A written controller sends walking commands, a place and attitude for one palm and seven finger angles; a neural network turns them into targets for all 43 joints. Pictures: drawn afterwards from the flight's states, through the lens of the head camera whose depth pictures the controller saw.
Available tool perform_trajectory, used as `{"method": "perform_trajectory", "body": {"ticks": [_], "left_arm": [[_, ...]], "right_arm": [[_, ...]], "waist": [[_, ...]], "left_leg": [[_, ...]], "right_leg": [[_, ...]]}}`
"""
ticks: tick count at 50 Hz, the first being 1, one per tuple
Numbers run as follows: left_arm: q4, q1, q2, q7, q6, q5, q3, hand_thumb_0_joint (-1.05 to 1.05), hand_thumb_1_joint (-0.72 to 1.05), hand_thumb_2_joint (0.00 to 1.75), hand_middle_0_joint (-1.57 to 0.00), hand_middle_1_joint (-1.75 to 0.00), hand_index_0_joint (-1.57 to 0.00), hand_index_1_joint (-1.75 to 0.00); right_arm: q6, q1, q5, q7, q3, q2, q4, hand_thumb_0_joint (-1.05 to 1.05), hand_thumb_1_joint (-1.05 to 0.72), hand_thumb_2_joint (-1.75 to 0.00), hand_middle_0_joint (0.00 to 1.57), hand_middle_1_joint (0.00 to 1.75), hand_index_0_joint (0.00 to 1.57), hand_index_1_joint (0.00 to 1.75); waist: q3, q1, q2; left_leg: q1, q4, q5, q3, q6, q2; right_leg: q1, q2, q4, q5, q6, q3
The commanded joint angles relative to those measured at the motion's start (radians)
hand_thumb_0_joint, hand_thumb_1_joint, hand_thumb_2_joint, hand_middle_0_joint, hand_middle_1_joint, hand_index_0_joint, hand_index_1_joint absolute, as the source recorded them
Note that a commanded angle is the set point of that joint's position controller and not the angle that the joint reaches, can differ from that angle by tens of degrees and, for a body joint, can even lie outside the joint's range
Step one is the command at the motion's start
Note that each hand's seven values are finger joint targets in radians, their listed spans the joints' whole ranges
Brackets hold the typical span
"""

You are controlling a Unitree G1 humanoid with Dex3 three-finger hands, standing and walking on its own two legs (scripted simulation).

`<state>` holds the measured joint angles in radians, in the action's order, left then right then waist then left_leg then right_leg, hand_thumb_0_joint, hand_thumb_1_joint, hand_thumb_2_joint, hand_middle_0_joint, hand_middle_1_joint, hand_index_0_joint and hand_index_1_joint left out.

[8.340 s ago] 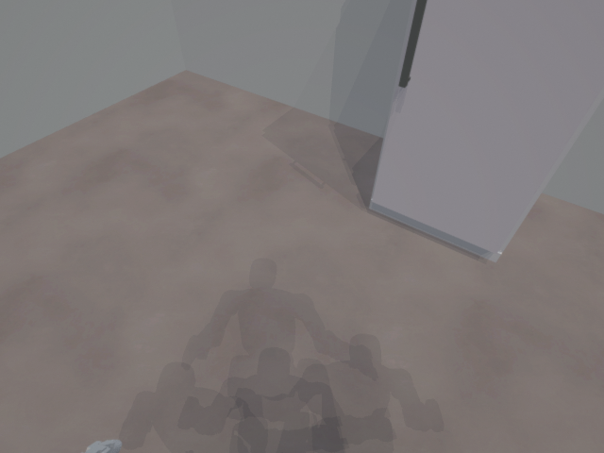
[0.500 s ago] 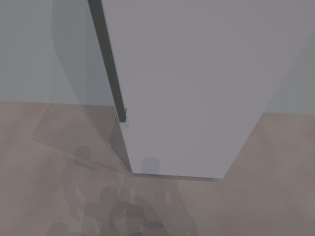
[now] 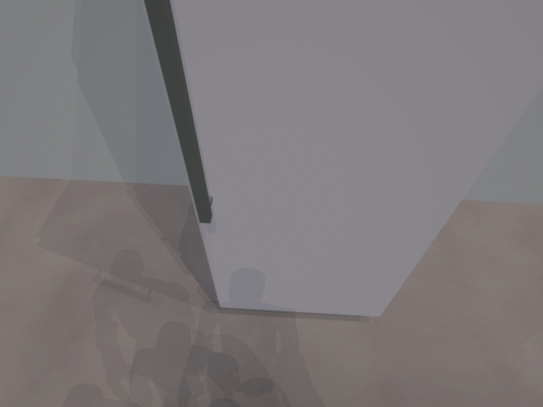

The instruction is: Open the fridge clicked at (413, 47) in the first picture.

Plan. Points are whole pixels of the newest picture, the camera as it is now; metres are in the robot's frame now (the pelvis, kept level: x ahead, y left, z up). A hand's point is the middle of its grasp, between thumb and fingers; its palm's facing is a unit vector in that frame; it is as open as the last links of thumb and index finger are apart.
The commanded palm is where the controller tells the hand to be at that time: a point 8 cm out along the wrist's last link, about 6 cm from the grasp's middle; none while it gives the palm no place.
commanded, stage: come to a stop and stand still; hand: left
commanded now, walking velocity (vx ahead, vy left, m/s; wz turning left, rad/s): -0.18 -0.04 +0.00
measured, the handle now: (187, 114) +0.50 +0.16 +0.17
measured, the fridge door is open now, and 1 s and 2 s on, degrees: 0 0 0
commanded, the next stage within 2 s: look again from close up in 1.62 s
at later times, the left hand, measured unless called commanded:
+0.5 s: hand out of the picture +0.03 +0.18 -0.17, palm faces +0.10 -0.97 -0.21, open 7.3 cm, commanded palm none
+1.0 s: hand out of the picture +0.05 +0.20 -0.16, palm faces +0.02 -0.97 -0.24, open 7.4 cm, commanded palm none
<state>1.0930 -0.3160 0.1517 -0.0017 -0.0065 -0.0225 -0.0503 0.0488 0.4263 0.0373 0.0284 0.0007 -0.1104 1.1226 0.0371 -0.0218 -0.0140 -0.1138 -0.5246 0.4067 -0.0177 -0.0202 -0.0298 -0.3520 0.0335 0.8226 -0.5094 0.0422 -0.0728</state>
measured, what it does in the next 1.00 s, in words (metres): steps on the spot: left foot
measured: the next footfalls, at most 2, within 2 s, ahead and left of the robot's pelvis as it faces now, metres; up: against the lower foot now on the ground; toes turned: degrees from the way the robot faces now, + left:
left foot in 0.30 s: +0.08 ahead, +0.13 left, +0.00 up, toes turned +7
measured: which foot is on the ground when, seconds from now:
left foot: down 0.00-0.08, up 0.10-0.28, down 0.30-1.00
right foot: down 0.00-1.00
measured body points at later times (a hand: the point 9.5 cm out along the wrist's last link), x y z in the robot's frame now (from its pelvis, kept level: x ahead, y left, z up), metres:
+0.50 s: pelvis +0.02 +0.00 +0.01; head +0.04 +0.00 +0.46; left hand +0.03 +0.23 -0.15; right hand +0.09 -0.22 -0.15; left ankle +0.04 +0.12 -0.73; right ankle +0.03 -0.09 -0.73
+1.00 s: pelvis +0.03 +0.02 +0.01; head +0.03 +0.00 +0.46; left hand +0.05 +0.25 -0.14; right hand +0.02 -0.19 -0.16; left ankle +0.04 +0.12 -0.73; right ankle +0.03 -0.09 -0.73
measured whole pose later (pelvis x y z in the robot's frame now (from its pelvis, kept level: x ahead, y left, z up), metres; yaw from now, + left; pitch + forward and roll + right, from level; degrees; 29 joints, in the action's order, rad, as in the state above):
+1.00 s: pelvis +0.03 +0.02 +0.01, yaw +1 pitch -1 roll +0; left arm 1.06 -0.28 0.16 -0.04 0.02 -0.01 0.01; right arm 0.01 0.33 0.02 0.01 -0.01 -0.16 1.06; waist 0.00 -0.02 0.04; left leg -0.23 -0.50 0.25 -0.11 0.02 -0.02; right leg -0.20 0.04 0.51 -0.28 0.01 -0.08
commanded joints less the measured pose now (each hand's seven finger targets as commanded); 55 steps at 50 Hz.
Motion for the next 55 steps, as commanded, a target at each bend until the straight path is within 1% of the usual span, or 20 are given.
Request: {"method": "perform_trajectory", "body": {"ticks": [1, 2, 3, 4, 5, 6, 9, 12, 13, 15, 17, 20, 24, 34, 35, 36, 37, 39, 44, 55], "left_arm": [[-0.077, -0.041, 0.023, 0.009, 0.060, 0.008, -0.014, 0.00, 0.90, 0.90, -0.20, -0.30, -0.20, -0.30], [-0.036, -0.159, 0.074, -0.003, 0.064, 0.006, -0.025, 0.00, 0.90, 0.90, -0.20, -0.30, -0.20, -0.30], [-0.006, -0.260, 0.159, -0.024, 0.068, 0.006, -0.044, 0.00, 0.90, 0.90, -0.20, -0.30, -0.20, -0.30], [0.012, -0.261, 0.154, -0.030, 0.065, 0.018, -0.023, 0.00, 0.90, 0.90, -0.20, -0.30, -0.20, -0.30], [-0.004, -0.169, 0.155, -0.036, 0.061, 0.012, -0.012, 0.00, 0.90, 0.90, -0.20, -0.30, -0.20, -0.30], [-0.027, -0.089, 0.145, -0.039, 0.058, 0.005, -0.014, 0.00, 0.90, 0.90, -0.20, -0.30, -0.20, -0.30], [-0.055, -0.003, 0.106, -0.053, 0.040, -0.001, -0.002, 0.00, 0.90, 0.90, -0.20, -0.30, -0.20, -0.30], [-0.066, 0.024, 0.116, -0.049, 0.017, 0.012, -0.006, 0.00, 0.90, 0.90, -0.20, -0.30, -0.20, -0.30], [-0.076, 0.037, 0.108, -0.047, 0.011, 0.011, -0.010, 0.00, 0.90, 0.90, -0.20, -0.30, -0.20, -0.30], [-0.099, 0.018, 0.073, -0.043, -0.006, 0.015, -0.009, 0.00, 0.90, 0.90, -0.20, -0.30, -0.20, -0.30], [-0.087, -0.010, 0.044, -0.045, -0.014, 0.008, -0.002, 0.00, 0.90, 0.90, -0.20, -0.30, -0.20, -0.30], [-0.061, -0.041, 0.045, -0.039, -0.007, 0.000, 0.009, 0.00, 0.90, 0.90, -0.20, -0.30, -0.20, -0.30], [-0.061, -0.011, 0.088, -0.036, 0.018, -0.001, 0.016, 0.00, 0.90, 0.90, -0.20, -0.30, -0.20, -0.30], [-0.028, -0.024, 0.093, -0.032, 0.032, 0.003, 0.030, 0.00, 0.90, 0.90, -0.20, -0.30, -0.20, -0.30], [0.000, -0.125, 0.109, -0.070, 0.038, -0.005, 0.033, 0.00, 0.90, 0.90, -0.20, -0.30, -0.20, -0.30], [-0.063, -0.028, 0.156, -0.061, 0.048, 0.000, 0.035, 0.00, 0.90, 0.90, -0.20, -0.30, -0.20, -0.30], [-0.084, 0.001, 0.152, -0.054, 0.049, 0.000, 0.031, 0.00, 0.90, 0.90, -0.20, -0.30, -0.20, -0.30], [-0.088, 0.015, 0.147, -0.050, 0.064, 0.004, 0.030, 0.00, 0.90, 0.90, -0.20, -0.30, -0.20, -0.30], [-0.079, -0.001, 0.105, -0.040, 0.046, 0.008, 0.041, 0.00, 0.90, 0.90, -0.20, -0.30, -0.20, -0.30], [-0.062, -0.014, 0.098, -0.037, 0.032, 0.013, 0.043, 0.00, 0.90, 0.90, -0.20, -0.30, -0.20, -0.30]], "right_arm": [[0.004, 0.043, -0.013, 0.019, 0.024, -0.154, -0.017, 0.00, -0.90, -0.90, 0.20, 0.30, 0.20, 0.30], [0.008, 0.034, -0.028, 0.017, 0.023, -0.128, -0.031, 0.00, -0.90, -0.90, 0.20, 0.30, 0.20, 0.30], [0.008, 0.012, -0.036, 0.016, 0.011, -0.068, -0.060, 0.00, -0.90, -0.90, 0.20, 0.30, 0.20, 0.30], [-0.004, -0.028, -0.038, 0.024, 0.017, -0.077, -0.064, 0.00, -0.90, -0.90, 0.20, 0.30, 0.20, 0.30], [-0.010, 0.010, -0.041, 0.026, 0.023, -0.060, -0.047, 0.00, -0.90, -0.90, 0.20, 0.30, 0.20, 0.30], [-0.024, -0.018, -0.038, 0.023, 0.027, -0.047, -0.034, 0.00, -0.90, -0.90, 0.20, 0.30, 0.20, 0.30], [-0.044, 0.000, -0.038, 0.013, 0.023, -0.002, -0.018, 0.00, -0.90, -0.90, 0.20, 0.30, 0.20, 0.30], [-0.055, 0.030, -0.031, 0.010, 0.028, -0.004, 0.001, 0.00, -0.90, -0.90, 0.20, 0.30, 0.20, 0.30], [-0.052, 0.041, -0.028, 0.008, 0.033, -0.014, 0.002, 0.00, -0.90, -0.90, 0.20, 0.30, 0.20, 0.30], [-0.041, -0.023, -0.016, 0.013, 0.044, -0.102, -0.046, 0.00, -0.90, -0.90, 0.20, 0.30, 0.20, 0.30], [-0.043, -0.134, -0.015, 0.013, 0.046, -0.128, -0.084, 0.00, -0.90, -0.90, 0.20, 0.30, 0.20, 0.30], [-0.038, -0.175, -0.020, 0.013, 0.040, -0.116, -0.102, 0.00, -0.90, -0.90, 0.20, 0.30, 0.20, 0.30], [-0.046, -0.147, -0.022, 0.004, 0.039, -0.094, -0.098, 0.00, -0.90, -0.90, 0.20, 0.30, 0.20, 0.30], [-0.032, -0.160, -0.022, -0.001, 0.021, -0.108, -0.059, 0.00, -0.90, -0.90, 0.20, 0.30, 0.20, 0.30], [-0.030, -0.243, -0.035, -0.010, 0.038, -0.175, -0.129, 0.00, -0.90, -0.90, 0.20, 0.30, 0.20, 0.30], [-0.050, -0.180, -0.031, -0.021, 0.030, -0.114, -0.153, 0.00, -0.90, -0.90, 0.20, 0.30, 0.20, 0.30], [-0.053, -0.168, -0.024, -0.025, 0.030, -0.111, -0.137, 0.00, -0.90, -0.90, 0.20, 0.30, 0.20, 0.30], [-0.039, -0.111, -0.018, -0.027, 0.023, -0.103, -0.128, 0.00, -0.90, -0.90, 0.20, 0.30, 0.20, 0.30], [-0.024, -0.100, -0.017, -0.018, 0.011, -0.131, -0.134, 0.00, -0.90, -0.90, 0.20, 0.30, 0.20, 0.30], [-0.014, -0.057, -0.018, -0.010, -0.002, -0.129, -0.082, 0.00, -0.90, -0.90, 0.20, 0.30, 0.20, 0.30]], "waist": [[0.030, 0.068, 0.125], [-0.056, 0.108, 0.002], [-0.125, 0.134, -0.243], [-0.120, 0.118, -0.185], [-0.083, 0.068, -0.101], [-0.004, 0.060, -0.144], [0.020, 0.023, -0.178], [0.009, -0.007, -0.105], [0.005, -0.012, -0.041], [0.002, 0.023, 0.175], [0.027, 0.054, 0.198], [0.039, 0.063, 0.115], [-0.016, 0.018, -0.055], [0.024, 0.025, -0.006], [0.020, 0.064, -0.051], [-0.028, -0.007, -0.055], [0.011, -0.004, -0.004], [-0.021, -0.027, 0.069], [0.049, 0.011, 0.024], [0.024, 0.030, 0.006]], "left_leg": [[-0.077, 0.000, -0.685, 0.091, 0.134, -0.139], [-0.211, -0.134, -0.573, 0.022, 0.082, -0.075], [-0.384, -0.299, -0.133, -0.049, 0.027, 0.015], [-0.335, -0.407, 0.200, -0.001, 0.010, 0.006], [-0.289, -0.384, 0.202, 0.028, 0.007, -0.011], [-0.282, -0.380, 0.189, 0.007, 0.005, -0.025], [-0.223, -0.224, 0.072, -0.030, -0.002, -0.029], [-0.040, -0.008, -0.206, -0.084, -0.009, -0.008], [0.007, 0.062, -0.294, -0.071, -0.002, -0.024], [-0.085, 0.136, -0.597, 0.105, 0.090, -0.196], [-0.207, 0.201, -0.507, 0.136, 0.141, -0.233], [-0.198, 0.179, -0.386, 0.086, 0.110, -0.175], [-0.060, 0.106, -0.271, -0.012, 0.037, -0.083], [-0.057, 0.182, -0.261, -0.004, 0.031, -0.093], [-0.107, -0.036, -0.205, -0.045, 0.009, -0.101], [-0.132, -0.056, -0.047, -0.038, 0.008, -0.044], [-0.112, -0.054, -0.060, -0.040, 0.013, -0.040], [-0.065, 0.013, -0.174, -0.025, 0.024, -0.045], [-0.162, 0.136, -0.194, 0.032, 0.055, -0.083], [-0.153, 0.185, -0.214, 0.033, 0.063, -0.087]], "right_leg": [[0.148, -0.013, -0.306, 0.237, 0.006, -0.045], [0.383, 0.067, -0.325, 0.489, 0.022, 0.063], [0.547, 0.297, -0.379, 0.930, 0.091, 0.309], [0.450, 0.398, -0.401, 1.218, 0.181, 0.347], [0.356, 0.371, -0.388, 1.203, 0.205, 0.270], [0.259, 0.330, -0.396, 1.181, 0.194, 0.225], [0.181, 0.258, -0.372, 1.079, 0.151, 0.114], [0.042, 0.208, -0.349, 0.704, 0.094, 0.091], [0.019, 0.175, -0.306, 0.604, 0.068, 0.074], [0.043, 0.062, -0.227, 0.325, -0.017, 0.010], [0.126, 0.031, -0.178, 0.129, -0.028, 0.009], [0.141, 0.056, -0.304, 0.239, -0.027, 0.046], [0.074, 0.135, -0.424, 0.397, 0.007, 0.124], [0.101, 0.106, -0.491, 0.328, -0.004, 0.100], [0.107, 0.153, -0.498, 0.630, -0.046, 0.189], [0.080, 0.208, -0.545, 0.317, 0.012, 0.226], [0.005, 0.197, -0.575, 0.097, 0.048, 0.229], [0.015, 0.156, -0.507, 0.222, 0.057, 0.162], [0.078, 0.074, -0.431, 0.212, 0.013, 0.095], [0.148, 0.074, -0.408, 0.285, -0.002, 0.076]]}}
